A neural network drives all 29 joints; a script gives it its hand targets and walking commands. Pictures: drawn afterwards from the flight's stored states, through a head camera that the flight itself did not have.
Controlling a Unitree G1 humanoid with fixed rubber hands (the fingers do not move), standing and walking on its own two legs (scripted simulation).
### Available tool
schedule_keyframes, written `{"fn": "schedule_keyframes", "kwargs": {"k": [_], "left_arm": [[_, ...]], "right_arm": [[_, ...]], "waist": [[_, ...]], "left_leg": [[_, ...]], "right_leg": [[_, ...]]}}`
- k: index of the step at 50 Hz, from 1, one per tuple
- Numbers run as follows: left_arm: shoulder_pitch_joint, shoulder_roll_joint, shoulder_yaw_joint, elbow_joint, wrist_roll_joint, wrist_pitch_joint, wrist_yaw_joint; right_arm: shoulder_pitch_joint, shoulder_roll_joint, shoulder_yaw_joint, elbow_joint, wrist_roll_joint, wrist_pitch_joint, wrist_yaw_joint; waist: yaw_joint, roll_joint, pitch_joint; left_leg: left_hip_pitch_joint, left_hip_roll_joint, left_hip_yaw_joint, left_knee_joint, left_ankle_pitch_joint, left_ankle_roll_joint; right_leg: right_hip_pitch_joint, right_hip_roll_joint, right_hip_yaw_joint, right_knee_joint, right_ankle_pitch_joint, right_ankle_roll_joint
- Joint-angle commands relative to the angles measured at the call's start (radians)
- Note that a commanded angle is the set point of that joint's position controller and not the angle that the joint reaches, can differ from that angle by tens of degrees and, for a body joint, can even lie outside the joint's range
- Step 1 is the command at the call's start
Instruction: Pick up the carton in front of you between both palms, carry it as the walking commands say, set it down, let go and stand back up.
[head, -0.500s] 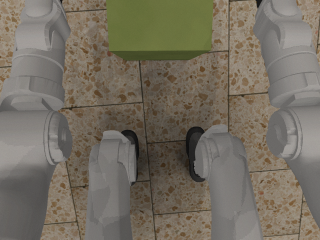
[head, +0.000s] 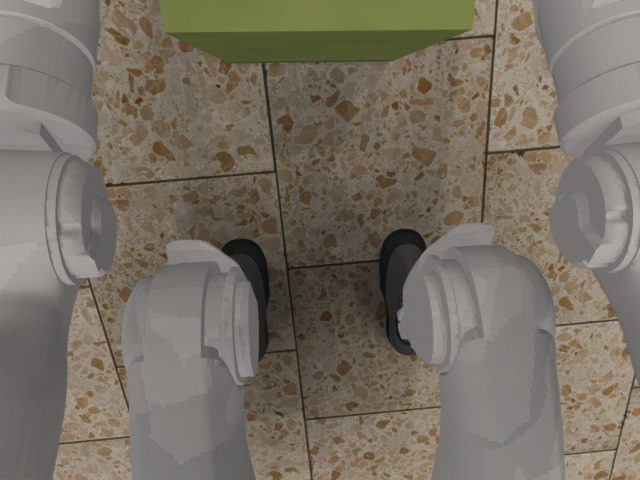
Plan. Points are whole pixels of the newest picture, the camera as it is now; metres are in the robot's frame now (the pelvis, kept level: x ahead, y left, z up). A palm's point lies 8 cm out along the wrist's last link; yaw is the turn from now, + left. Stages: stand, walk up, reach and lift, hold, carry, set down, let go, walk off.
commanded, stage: reach and lift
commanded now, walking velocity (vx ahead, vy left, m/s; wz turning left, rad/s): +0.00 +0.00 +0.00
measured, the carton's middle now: out of the picture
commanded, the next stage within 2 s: none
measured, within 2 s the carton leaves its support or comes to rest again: leaves its support in 0.72 s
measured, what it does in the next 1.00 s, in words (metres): rises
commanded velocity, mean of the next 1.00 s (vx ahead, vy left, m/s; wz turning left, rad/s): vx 0.00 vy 0.00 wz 0.00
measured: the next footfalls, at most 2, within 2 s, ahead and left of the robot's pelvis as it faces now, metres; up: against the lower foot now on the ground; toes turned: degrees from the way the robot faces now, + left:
none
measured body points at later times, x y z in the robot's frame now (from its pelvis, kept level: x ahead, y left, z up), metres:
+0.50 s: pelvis -0.01 +0.00 +0.00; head +0.38 +0.01 +0.21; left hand +0.59 +0.16 -0.18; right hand +0.58 -0.15 -0.18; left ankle +0.10 +0.13 -0.33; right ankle +0.10 -0.13 -0.33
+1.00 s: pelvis -0.01 +0.00 +0.06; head +0.30 +0.01 +0.38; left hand +0.54 +0.17 -0.03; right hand +0.54 -0.14 -0.03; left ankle +0.10 +0.13 -0.33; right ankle +0.10 -0.13 -0.33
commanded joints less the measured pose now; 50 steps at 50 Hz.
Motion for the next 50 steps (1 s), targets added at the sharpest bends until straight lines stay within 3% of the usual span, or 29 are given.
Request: {"fn": "schedule_keyframes", "kwargs": {"k": [1, 10, 14, 16, 18, 21, 24, 27, 32, 37, 40, 45, 48, 50], "left_arm": [[-0.224, 0.085, 0.017, -0.059, 0.013, -0.017, -0.003], [-0.274, 0.067, 0.035, -0.119, 0.035, -0.02, 0.002], [-0.34, -0.041, -0.013, -0.121, 0.018, -0.006, -0.013], [-0.337, -0.082, 0.021, -0.11, 0.056, 0.004, -0.022], [-0.415, -0.389, -0.023, -0.129, 0.078, 0.028, -0.089], [-0.435, -0.841, -0.042, -0.148, 0.106, 0.074, -0.232], [-0.391, -0.991, -0.033, -0.197, 0.122, 0.111, -0.306], [-0.377, -1.038, -0.058, -0.235, 0.105, 0.136, -0.331], [-0.434, -1.119, -0.165, -0.373, 0.028, 0.152, -0.318], [-0.522, -1.222, -0.265, -0.679, -0.033, 0.179, -0.274], [-0.508, -1.273, -0.296, -0.78, 0.003, 0.214, -0.24], [-0.282, -1.361, -0.198, -0.587, 0.108, 0.266, -0.257], [-0.228, -1.381, -0.05, -0.428, 0.22, 0.276, -0.282], [-0.215, -1.383, 0.018, -0.362, 0.272, 0.281, -0.289]], "right_arm": [[-0.21, -0.093, -0.02, -0.072, -0.017, -0.017, 0.005], [-0.262, -0.073, -0.027, -0.121, -0.031, -0.02, 0.0], [-0.318, 0.025, 0.009, -0.118, -0.019, -0.011, 0.013], [-0.318, 0.062, -0.023, -0.11, -0.06, -0.003, 0.021], [-0.411, 0.371, 0.023, -0.137, -0.087, 0.021, 0.086], [-0.472, 0.818, 0.06, -0.154, -0.122, 0.07, 0.234], [-0.439, 0.959, 0.058, -0.209, -0.142, 0.115, 0.307], [-0.431, 1.004, 0.094, -0.252, -0.124, 0.142, 0.332], [-0.5, 1.072, 0.2, -0.386, -0.044, 0.16, 0.327], [-0.538, 1.204, 0.309, -0.645, 0.024, 0.193, 0.288], [-0.501, 1.238, 0.329, -0.715, 0.006, 0.227, 0.27], [-0.343, 1.305, 0.257, -0.539, -0.096, 0.267, 0.295], [-0.302, 1.301, 0.101, -0.419, -0.215, 0.274, 0.311], [-0.275, 1.281, 0.017, -0.368, -0.286, 0.278, 0.312]], "waist": [[-0.007, 0.045, -1.347], [-0.004, 0.037, -1.314], [-0.003, 0.036, -1.259], [-0.006, 0.036, -1.209], [-0.006, 0.035, -1.15], [-0.005, 0.027, -1.043], [0.008, 0.019, -1.017], [0.01, 0.019, -1.055], [0.0, 0.028, -1.363], [0.009, 0.029, -2.122], [0.015, 0.054, -2.354], [0.029, 0.051, -1.867], [0.004, 0.034, -1.54], [-0.014, 0.04, -1.442]], "left_leg": [[0.662, -0.004, 0.077, -0.135, 0.528, -0.004], [0.617, -0.01, 0.072, -0.156, 0.452, 0.0], [0.618, -0.019, 0.079, -0.169, 0.385, 0.001], [0.62, -0.027, 0.084, -0.172, 0.35, 0.001], [0.617, -0.047, 0.084, -0.17, 0.328, 0.012], [0.539, -0.071, 0.104, -0.157, 0.303, 0.019], [0.478, -0.071, 0.108, -0.153, 0.29, 0.031], [0.476, -0.071, 0.105, -0.145, 0.315, 0.038], [0.63, -0.073, 0.108, -0.124, 0.466, 0.039], [0.941, -0.095, 0.122, -0.146, 0.771, 0.03], [1.037, -0.111, 0.133, -0.19, 0.775, 0.019], [0.847, -0.119, 0.146, -0.325, 0.574, 0.006], [0.618, -0.122, 0.142, -0.423, 0.323, 0.008], [0.567, -0.126, 0.133, -0.477, 0.237, 0.014]], "right_leg": [[0.605, 0.007, -0.087, -0.136, 0.532, 0.003], [0.573, 0.008, -0.083, -0.156, 0.452, 0.001], [0.592, 0.021, -0.088, -0.164, 0.393, -0.007], [0.601, 0.027, -0.09, -0.168, 0.364, -0.006], [0.586, 0.048, -0.09, -0.172, 0.336, -0.014], [0.54, 0.065, -0.09, -0.148, 0.312, -0.023], [0.484, 0.065, -0.101, -0.141, 0.295, -0.034], [0.49, 0.061, -0.099, -0.129, 0.32, -0.045], [0.612, 0.069, -0.105, -0.116, 0.468, -0.043], [0.884, 0.091, -0.118, -0.135, 0.756, -0.031], [0.881, 0.115, -0.125, -0.187, 0.741, -0.023], [0.653, 0.118, -0.138, -0.316, 0.511, -0.003], [0.532, 0.117, -0.13, -0.407, 0.299, -0.011], [0.498, 0.115, -0.13, -0.463, 0.223, -0.026]]}}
